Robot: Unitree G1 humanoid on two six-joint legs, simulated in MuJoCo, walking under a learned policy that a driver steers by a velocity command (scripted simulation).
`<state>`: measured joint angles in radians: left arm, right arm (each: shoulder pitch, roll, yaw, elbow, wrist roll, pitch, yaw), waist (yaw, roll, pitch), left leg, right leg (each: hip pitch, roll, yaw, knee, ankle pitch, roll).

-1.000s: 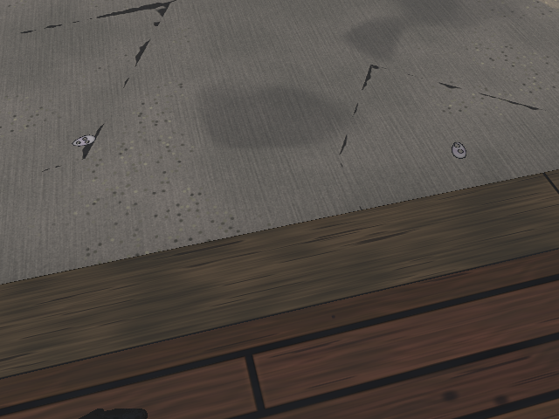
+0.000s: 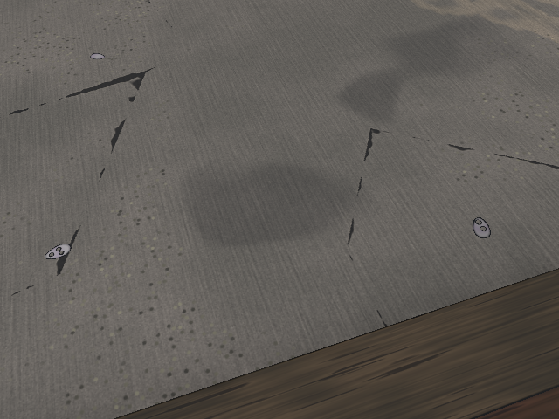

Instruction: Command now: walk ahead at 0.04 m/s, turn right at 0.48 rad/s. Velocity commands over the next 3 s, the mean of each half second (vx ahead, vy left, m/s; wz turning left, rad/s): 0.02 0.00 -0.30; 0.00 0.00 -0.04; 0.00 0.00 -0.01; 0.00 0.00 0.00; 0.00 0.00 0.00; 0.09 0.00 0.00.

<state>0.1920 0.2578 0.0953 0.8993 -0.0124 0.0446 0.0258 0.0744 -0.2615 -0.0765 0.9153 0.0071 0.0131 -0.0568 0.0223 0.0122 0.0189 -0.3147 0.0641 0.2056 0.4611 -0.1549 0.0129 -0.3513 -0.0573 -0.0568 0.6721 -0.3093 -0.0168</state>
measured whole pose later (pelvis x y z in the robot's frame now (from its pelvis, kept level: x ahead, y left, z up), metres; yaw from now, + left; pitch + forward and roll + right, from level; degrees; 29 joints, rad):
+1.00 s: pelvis +0.03 +0.01 +0.00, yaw -8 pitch -2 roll +0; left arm 0.18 0.23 0.04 1.02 0.00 0.00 0.03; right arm 0.14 -0.23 -0.04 1.05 0.00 -0.01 -0.03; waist 0.00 0.00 0.05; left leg -0.20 0.00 0.00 0.50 -0.27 0.00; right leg -0.19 0.03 0.06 0.51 -0.28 -0.01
